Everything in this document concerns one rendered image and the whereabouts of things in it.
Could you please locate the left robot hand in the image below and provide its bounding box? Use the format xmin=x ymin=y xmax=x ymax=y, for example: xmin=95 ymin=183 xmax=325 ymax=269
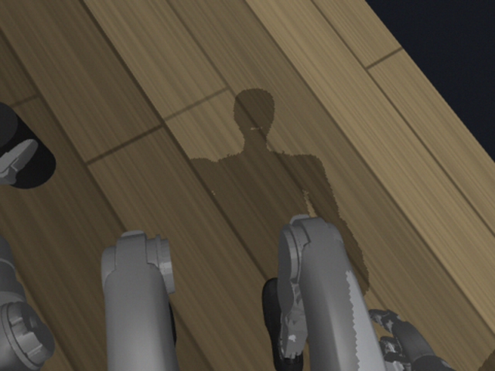
xmin=0 ymin=139 xmax=38 ymax=184

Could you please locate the left robot arm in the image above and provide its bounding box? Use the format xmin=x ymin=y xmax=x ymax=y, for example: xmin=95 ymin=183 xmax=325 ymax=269
xmin=0 ymin=235 xmax=55 ymax=371

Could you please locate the right robot hand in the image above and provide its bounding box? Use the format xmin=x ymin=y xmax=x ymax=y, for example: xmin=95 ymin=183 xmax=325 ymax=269
xmin=369 ymin=309 xmax=435 ymax=371

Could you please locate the right robot foot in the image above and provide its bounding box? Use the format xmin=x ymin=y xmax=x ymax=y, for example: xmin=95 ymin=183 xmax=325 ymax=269
xmin=262 ymin=277 xmax=303 ymax=371

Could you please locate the right robot arm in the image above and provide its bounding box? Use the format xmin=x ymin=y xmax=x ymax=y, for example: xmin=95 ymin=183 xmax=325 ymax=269
xmin=411 ymin=355 xmax=456 ymax=371

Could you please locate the can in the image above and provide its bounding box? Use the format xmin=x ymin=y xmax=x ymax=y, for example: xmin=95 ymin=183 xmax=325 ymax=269
xmin=0 ymin=102 xmax=56 ymax=189

